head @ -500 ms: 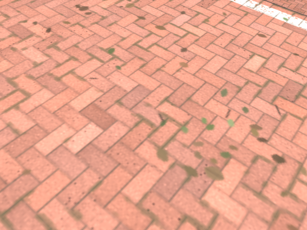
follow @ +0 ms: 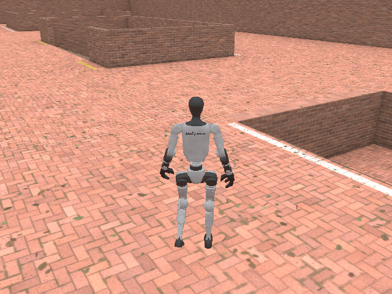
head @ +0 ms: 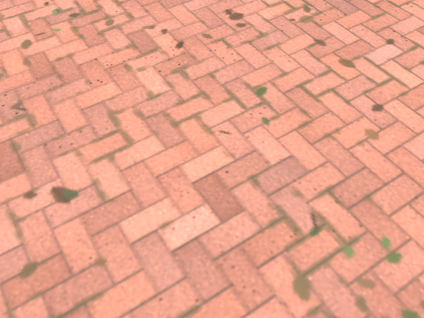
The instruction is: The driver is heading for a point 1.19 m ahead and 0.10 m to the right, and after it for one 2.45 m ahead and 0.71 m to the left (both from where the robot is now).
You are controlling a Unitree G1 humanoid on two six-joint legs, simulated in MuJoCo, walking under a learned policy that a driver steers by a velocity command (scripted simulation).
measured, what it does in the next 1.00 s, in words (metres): walks ahead: left foot, then right foot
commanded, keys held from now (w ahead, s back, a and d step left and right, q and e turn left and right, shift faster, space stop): w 0.46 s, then w+e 0.54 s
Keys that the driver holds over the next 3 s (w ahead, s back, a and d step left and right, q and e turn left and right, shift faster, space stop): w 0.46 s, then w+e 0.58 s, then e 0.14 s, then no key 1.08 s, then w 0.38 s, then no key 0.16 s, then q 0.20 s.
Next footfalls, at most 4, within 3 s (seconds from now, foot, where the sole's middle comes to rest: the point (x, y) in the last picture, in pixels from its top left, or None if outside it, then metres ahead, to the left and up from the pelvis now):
0.36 left None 0.34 0.18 -0.77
0.94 right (238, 259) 0.65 -0.05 -0.77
1.36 left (204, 192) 0.92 0.06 -0.77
1.66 right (261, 233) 0.75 -0.14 -0.77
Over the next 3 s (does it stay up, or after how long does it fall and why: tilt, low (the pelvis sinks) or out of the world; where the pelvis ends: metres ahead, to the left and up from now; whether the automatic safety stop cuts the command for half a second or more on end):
stays up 1.01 -0.10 -0.01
